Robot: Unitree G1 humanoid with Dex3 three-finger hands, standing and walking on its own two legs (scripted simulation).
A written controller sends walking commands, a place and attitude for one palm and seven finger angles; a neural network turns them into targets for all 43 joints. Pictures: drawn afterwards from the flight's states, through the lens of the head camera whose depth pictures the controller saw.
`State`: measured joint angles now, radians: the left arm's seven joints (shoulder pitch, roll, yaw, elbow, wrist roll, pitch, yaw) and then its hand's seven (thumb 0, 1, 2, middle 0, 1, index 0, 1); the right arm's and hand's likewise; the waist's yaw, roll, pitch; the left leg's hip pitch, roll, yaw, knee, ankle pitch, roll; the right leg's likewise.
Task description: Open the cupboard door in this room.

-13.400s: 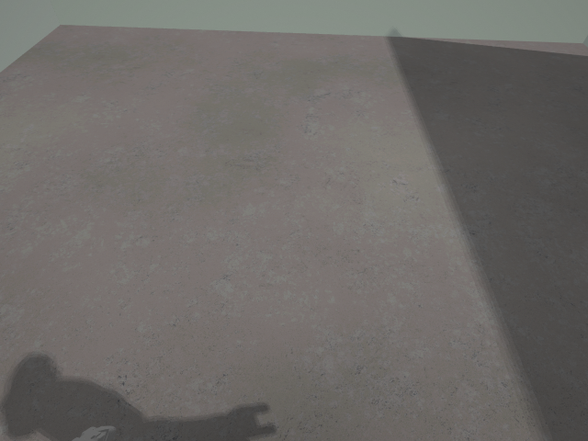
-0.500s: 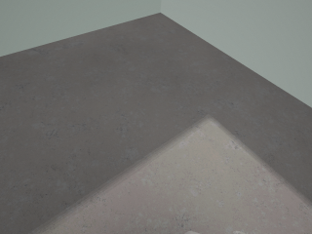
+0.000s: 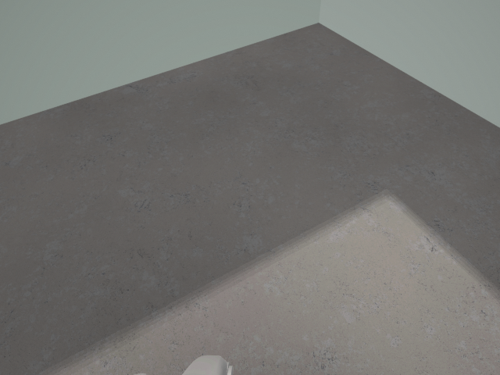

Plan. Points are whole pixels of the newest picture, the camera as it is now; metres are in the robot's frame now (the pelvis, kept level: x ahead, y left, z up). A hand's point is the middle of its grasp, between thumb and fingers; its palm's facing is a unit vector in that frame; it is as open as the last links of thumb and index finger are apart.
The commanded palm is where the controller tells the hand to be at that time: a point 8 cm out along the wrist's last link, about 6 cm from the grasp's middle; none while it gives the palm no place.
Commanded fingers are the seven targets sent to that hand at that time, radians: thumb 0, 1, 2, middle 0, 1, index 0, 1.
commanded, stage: turn or walk to find it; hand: left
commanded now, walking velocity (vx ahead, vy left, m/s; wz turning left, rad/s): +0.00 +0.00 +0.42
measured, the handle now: out of the picture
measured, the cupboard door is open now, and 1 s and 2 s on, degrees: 0 0 0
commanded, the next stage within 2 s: none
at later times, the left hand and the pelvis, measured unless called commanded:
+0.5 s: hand out of the picture +0.00 +0.26 -0.17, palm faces +0.25 -0.94 -0.24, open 7.4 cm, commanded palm none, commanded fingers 0.00 0.90 0.90 -0.20 -0.30 -0.20 -0.30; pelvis -0.02 +0.04 +0.00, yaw +12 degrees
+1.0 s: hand out of the picture -0.08 +0.20 -0.17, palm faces +0.44 -0.87 -0.23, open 7.4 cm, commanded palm none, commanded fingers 0.00 0.90 0.90 -0.20 -0.30 -0.20 -0.30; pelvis -0.05 +0.01 +0.00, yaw +26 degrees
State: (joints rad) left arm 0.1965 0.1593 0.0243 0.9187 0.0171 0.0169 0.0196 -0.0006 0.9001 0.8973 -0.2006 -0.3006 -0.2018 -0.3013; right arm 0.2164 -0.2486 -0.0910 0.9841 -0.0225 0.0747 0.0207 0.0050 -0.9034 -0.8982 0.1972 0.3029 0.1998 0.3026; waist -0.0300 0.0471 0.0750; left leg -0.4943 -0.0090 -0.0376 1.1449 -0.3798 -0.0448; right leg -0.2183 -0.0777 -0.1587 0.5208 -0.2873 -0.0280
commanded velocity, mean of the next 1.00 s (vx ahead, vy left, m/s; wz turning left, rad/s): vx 0.00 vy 0.00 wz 0.42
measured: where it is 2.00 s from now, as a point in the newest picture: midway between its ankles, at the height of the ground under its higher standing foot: outside the picture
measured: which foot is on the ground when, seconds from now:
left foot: up 0.00-0.24, down 0.26-0.66, up 0.68-1.00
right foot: down 0.00-0.26, up 0.28-0.64, down 0.66-1.00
